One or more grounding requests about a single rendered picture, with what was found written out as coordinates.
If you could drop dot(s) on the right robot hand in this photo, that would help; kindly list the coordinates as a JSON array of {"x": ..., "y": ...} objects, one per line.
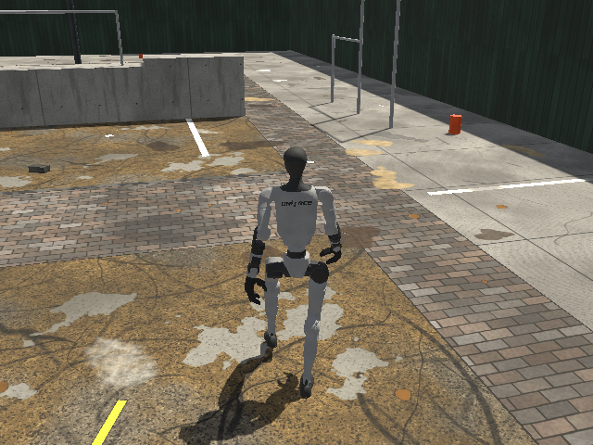
[{"x": 335, "y": 258}]

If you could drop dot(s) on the right robot forearm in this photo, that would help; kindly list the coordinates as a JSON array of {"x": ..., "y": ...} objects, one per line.
[{"x": 335, "y": 240}]

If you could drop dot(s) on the left robot hand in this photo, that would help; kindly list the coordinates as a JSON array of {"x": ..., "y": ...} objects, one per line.
[{"x": 249, "y": 288}]

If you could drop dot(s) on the robot left upper arm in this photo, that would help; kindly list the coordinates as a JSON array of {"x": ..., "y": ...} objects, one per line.
[{"x": 266, "y": 197}]

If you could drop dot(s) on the left robot forearm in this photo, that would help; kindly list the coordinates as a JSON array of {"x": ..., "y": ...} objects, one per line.
[{"x": 255, "y": 256}]

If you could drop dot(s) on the robot left thigh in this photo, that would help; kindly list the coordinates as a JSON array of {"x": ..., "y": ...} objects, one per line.
[{"x": 274, "y": 269}]

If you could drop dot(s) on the robot right upper arm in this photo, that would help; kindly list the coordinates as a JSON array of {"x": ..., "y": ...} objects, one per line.
[{"x": 325, "y": 196}]

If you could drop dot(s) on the robot head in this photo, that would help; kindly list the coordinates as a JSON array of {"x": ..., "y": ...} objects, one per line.
[{"x": 295, "y": 159}]

